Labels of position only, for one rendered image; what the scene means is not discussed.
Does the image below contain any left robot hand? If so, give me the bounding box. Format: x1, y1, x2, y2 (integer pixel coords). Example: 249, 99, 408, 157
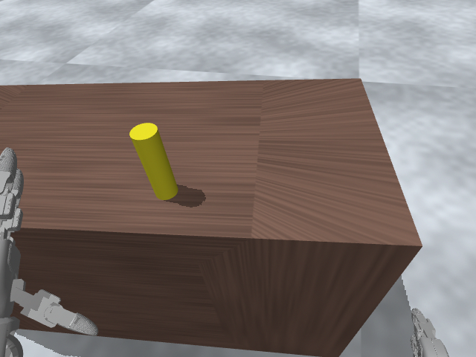
0, 147, 98, 335

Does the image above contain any left robot arm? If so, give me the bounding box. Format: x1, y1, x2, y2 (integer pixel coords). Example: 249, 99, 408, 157
0, 316, 23, 357

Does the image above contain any can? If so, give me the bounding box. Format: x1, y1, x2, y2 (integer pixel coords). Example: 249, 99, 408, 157
129, 123, 178, 200

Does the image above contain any right robot hand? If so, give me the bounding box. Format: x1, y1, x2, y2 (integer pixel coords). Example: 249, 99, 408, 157
411, 308, 449, 357

